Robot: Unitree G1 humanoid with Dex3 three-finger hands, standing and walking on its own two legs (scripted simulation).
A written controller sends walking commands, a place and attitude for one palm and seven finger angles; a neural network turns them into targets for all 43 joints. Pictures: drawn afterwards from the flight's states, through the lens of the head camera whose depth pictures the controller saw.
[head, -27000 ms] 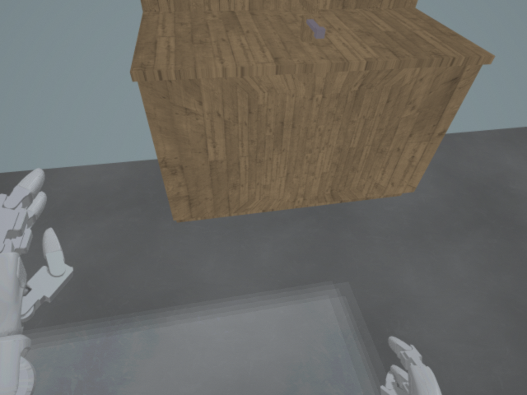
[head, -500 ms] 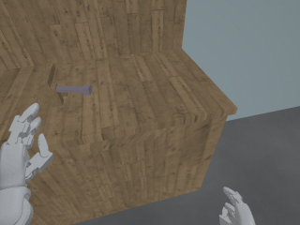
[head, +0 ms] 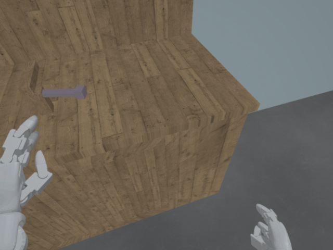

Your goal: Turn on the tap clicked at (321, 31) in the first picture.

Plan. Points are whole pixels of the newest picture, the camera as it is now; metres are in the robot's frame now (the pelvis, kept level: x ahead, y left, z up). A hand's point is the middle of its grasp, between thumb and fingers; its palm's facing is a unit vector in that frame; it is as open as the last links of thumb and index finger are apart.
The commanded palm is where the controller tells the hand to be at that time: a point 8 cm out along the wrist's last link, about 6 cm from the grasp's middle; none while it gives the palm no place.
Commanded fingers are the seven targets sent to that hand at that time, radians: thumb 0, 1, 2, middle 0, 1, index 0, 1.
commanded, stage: step back with the hand held close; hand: left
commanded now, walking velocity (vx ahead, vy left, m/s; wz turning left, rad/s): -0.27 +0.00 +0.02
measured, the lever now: (80, 92) +0.50 +0.30 +0.11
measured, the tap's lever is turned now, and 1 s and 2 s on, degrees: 72 72 72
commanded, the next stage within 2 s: stop stepping back and stand still in 0.98 s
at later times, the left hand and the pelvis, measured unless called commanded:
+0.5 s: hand (5, 213) +0.14 +0.27 +0.16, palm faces +0.45 -0.81 -0.38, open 7.4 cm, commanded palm +0.08 +0.30 +0.18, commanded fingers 0.00 0.90 0.90 -0.20 -0.30 -0.20 -0.30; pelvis -0.07 +0.02 -0.01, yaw +2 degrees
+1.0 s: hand out of the picture +0.00 +0.30 +0.18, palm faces +0.53 -0.80 -0.28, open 7.4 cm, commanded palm -0.06 +0.33 +0.18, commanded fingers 0.00 0.90 0.90 -0.20 -0.30 -0.20 -0.30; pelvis -0.19 +0.04 -0.03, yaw +5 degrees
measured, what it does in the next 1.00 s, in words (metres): walks backwards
